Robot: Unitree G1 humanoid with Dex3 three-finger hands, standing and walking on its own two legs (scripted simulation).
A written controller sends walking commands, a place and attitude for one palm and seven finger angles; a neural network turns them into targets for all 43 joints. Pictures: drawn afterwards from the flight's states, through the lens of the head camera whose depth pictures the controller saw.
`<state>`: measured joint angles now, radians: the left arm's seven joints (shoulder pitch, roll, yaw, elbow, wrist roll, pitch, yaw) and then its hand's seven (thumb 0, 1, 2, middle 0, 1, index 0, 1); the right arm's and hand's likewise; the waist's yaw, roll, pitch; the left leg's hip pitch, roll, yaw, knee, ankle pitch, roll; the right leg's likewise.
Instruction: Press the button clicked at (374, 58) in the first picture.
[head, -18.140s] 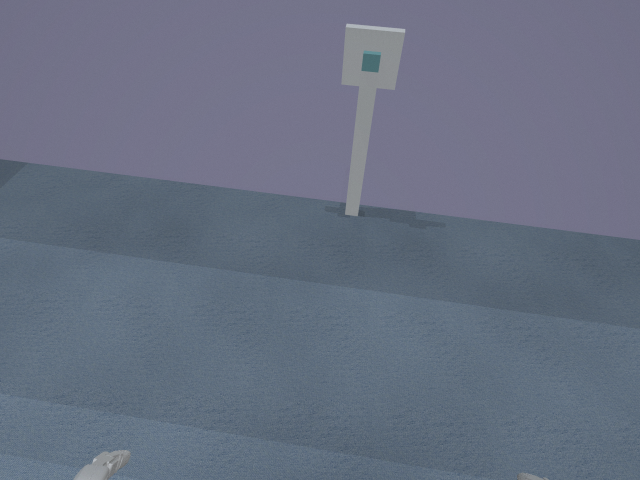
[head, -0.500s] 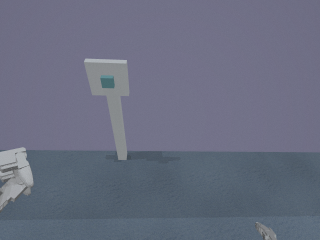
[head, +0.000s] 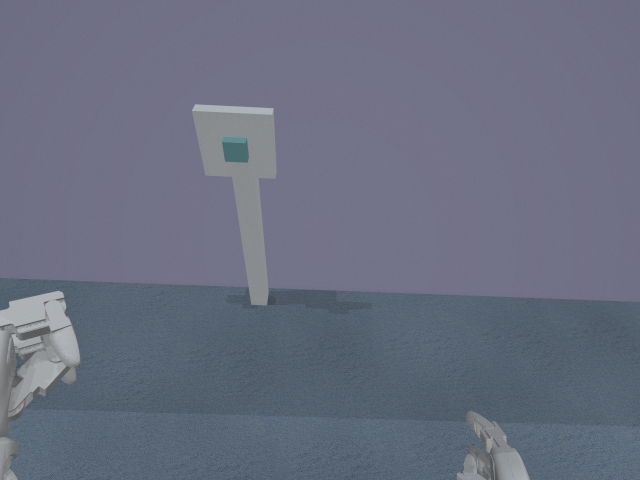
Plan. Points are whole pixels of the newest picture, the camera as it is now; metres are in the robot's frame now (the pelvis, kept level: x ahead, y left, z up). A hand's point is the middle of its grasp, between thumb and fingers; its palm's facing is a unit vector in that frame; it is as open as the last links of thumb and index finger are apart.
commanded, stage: let the arm hang, fingers relaxed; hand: left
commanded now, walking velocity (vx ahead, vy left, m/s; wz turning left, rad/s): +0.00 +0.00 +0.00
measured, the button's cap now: (236, 149) +0.82 +0.25 -0.05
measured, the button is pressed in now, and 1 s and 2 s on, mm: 0 0 0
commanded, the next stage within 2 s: stand and wait in 1.12 s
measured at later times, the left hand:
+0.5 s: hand out of the picture -0.03 +0.20 -0.18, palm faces +0.01 -0.97 -0.23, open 4.6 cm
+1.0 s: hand out of the picture +0.06 +0.20 -0.16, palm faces +0.00 -0.96 -0.28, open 7.3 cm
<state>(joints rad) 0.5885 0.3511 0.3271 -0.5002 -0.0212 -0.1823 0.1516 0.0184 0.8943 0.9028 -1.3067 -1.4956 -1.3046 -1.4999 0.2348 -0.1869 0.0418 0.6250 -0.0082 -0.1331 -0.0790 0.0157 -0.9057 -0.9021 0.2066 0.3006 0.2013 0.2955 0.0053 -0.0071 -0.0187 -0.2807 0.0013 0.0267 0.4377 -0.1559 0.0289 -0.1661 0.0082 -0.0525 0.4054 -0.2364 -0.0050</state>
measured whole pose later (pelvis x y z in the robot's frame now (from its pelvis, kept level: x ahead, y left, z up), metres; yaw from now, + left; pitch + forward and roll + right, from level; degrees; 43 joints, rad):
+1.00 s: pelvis +0.00 -0.02 +0.00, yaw +0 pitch -2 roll +0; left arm 0.15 0.26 0.01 1.12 0.01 -0.01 0.00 0.01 0.91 0.90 -0.21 -0.30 -0.20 -0.31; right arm 0.19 -0.26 -0.01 1.12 -0.02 0.00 -0.01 0.01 -0.91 -0.90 0.20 0.30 0.20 0.29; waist -0.01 0.03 0.04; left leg -0.22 0.01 0.02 0.38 -0.12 0.01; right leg -0.12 0.02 -0.06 0.38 -0.23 -0.03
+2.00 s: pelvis +0.03 -0.04 +0.01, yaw -1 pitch -1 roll +0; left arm 0.12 0.30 0.02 1.14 0.01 -0.01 0.01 0.01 0.91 0.90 -0.20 -0.30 -0.20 -0.30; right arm 0.12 -0.31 -0.01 1.13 -0.01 0.00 -0.02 0.01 -0.91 -0.90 0.20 0.30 0.20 0.29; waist -0.01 0.02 0.05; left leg -0.15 0.03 0.03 0.32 -0.15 -0.02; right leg -0.04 0.04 -0.04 0.29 -0.23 -0.05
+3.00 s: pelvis +0.04 -0.04 +0.01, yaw -2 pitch -1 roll +0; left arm 0.12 0.31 0.02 1.14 0.01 -0.02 0.01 0.01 0.91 0.90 -0.20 -0.30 -0.20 -0.30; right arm 0.12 -0.31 -0.01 1.13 -0.01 0.00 -0.01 0.01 -0.91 -0.90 0.20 0.30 0.20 0.30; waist -0.01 0.01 0.06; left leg -0.13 0.04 0.04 0.31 -0.15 -0.02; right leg -0.03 0.05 -0.03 0.27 -0.22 -0.05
